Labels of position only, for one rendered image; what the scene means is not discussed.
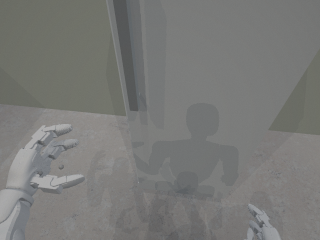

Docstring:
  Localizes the handle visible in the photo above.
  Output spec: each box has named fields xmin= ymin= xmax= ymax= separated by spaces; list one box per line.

xmin=113 ymin=0 xmax=141 ymax=112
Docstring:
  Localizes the left robot forearm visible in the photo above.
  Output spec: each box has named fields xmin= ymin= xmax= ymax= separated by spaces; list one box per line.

xmin=0 ymin=188 xmax=34 ymax=240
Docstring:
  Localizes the fridge door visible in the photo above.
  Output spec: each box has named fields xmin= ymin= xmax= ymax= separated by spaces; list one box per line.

xmin=107 ymin=0 xmax=320 ymax=199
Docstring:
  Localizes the right robot hand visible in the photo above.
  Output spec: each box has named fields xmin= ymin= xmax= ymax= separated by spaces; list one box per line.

xmin=244 ymin=203 xmax=281 ymax=240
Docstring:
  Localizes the left robot hand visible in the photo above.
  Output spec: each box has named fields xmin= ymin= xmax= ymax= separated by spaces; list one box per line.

xmin=6 ymin=124 xmax=85 ymax=196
